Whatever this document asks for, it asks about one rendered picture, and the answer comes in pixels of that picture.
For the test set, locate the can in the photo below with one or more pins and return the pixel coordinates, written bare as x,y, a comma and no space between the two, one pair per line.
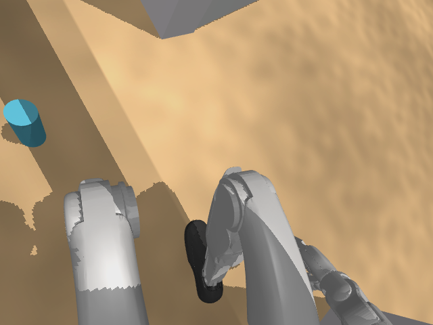
24,119

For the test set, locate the right robot arm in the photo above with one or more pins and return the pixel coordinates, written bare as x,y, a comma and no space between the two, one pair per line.
348,301

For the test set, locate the right robot hand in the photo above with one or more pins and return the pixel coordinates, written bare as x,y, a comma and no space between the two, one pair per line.
315,263

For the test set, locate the right robot foot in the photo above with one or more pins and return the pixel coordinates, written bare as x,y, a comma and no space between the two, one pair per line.
195,244

